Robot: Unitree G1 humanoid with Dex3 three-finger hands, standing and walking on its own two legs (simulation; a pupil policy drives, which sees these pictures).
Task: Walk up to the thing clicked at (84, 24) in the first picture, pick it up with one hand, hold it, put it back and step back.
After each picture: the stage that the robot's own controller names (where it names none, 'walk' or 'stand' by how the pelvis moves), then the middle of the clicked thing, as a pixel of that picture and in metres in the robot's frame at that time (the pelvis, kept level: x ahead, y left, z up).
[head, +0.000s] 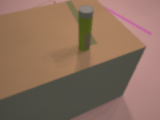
stand; (85, 30) +0.70 +0.00 -0.03
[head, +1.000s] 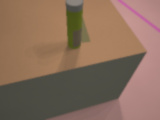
rise first; (74, 25) +0.63 +0.06 +0.00
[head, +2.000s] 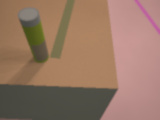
rise first; (36, 39) +0.51 +0.24 +0.00
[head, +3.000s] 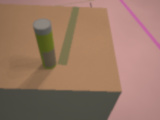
stand; (46, 46) +0.55 +0.17 -0.02
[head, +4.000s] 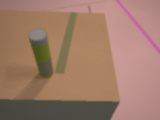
stand; (42, 56) +0.51 +0.18 -0.03
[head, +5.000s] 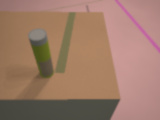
stand; (42, 56) +0.51 +0.19 -0.03
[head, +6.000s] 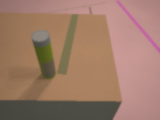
stand; (45, 57) +0.51 +0.18 -0.04
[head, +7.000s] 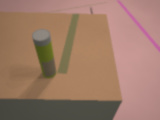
stand; (45, 56) +0.52 +0.17 -0.04
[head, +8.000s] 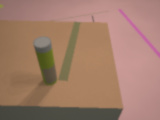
rise first; (46, 63) +0.50 +0.18 -0.03
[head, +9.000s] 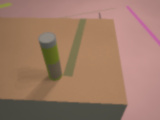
go down; (51, 58) +0.52 +0.17 -0.03
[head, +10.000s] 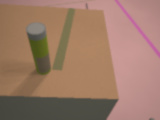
go down; (40, 51) +0.52 +0.17 -0.01
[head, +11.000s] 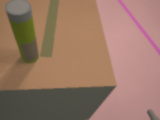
go down; (25, 36) +0.51 +0.17 +0.03
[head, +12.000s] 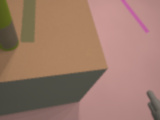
close in; out of the picture +0.52 +0.18 +0.06
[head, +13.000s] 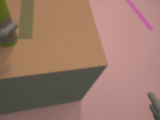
close; out of the picture +0.54 +0.18 +0.08
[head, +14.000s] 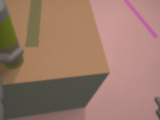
lift; (4, 39) +0.47 +0.18 +0.06
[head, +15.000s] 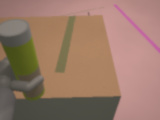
lift; (25, 65) +0.33 +0.16 +0.16
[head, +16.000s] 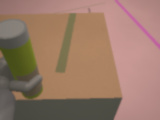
hold; (23, 65) +0.32 +0.17 +0.16
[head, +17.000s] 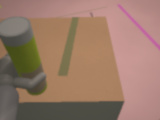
hold; (27, 62) +0.33 +0.16 +0.17
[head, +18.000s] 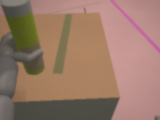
crouch; (27, 40) +0.42 +0.16 +0.17
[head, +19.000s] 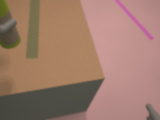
lower; out of the picture +0.53 +0.18 +0.13
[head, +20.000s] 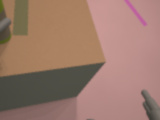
lower; out of the picture +0.54 +0.18 +0.08
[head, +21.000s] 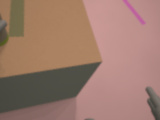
lower; out of the picture +0.54 +0.18 +0.08
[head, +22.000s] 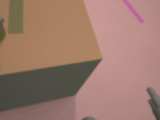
lower; out of the picture +0.55 +0.19 +0.08
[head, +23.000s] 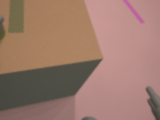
lower; out of the picture +0.55 +0.19 +0.09
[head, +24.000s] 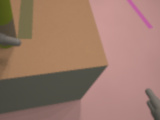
withdraw; out of the picture +0.52 +0.17 +0.08
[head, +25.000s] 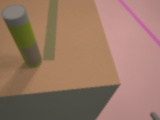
sink last; (25, 40) +0.50 +0.18 +0.03
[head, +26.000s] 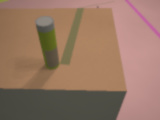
stand; (49, 45) +0.55 +0.18 +0.03
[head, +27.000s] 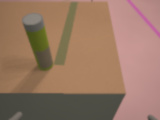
stand; (40, 45) +0.51 +0.18 +0.04
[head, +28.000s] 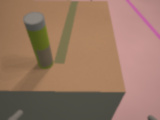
stand; (40, 44) +0.51 +0.18 +0.04
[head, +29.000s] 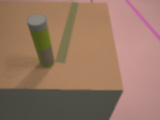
stand; (42, 44) +0.53 +0.18 +0.02
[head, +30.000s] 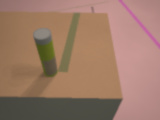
walk; (47, 55) +0.52 +0.17 -0.03
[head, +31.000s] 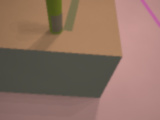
walk; (54, 11) +0.70 +0.15 -0.02
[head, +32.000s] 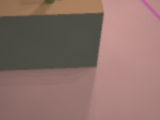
walk; out of the picture +1.00 +0.25 +0.00
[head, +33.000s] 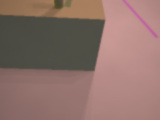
stand; out of the picture +1.13 +0.19 -0.03
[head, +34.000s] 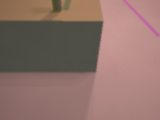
stand; out of the picture +1.13 +0.20 -0.04
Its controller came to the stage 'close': yes
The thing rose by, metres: 0.20
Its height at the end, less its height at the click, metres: +0.00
